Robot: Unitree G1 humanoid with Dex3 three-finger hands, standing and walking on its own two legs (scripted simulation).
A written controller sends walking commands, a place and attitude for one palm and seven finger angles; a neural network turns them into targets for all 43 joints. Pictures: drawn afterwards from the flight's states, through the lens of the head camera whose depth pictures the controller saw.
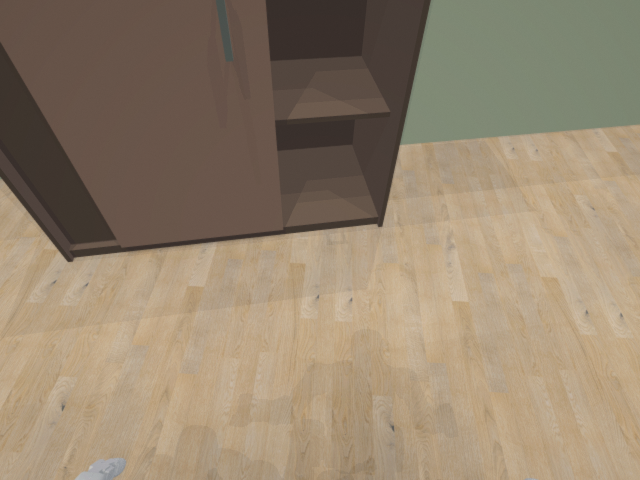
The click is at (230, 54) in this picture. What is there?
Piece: wardrobe's sliding door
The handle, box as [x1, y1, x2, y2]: [216, 0, 232, 61]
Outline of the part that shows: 216,0 226,61 232,60 232,53 224,0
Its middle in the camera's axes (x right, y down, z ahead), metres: -0.24 -0.54 +0.92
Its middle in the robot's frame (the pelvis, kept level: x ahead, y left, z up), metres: +1.06 +0.30 +0.12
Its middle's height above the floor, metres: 0.88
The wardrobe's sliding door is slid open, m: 0.41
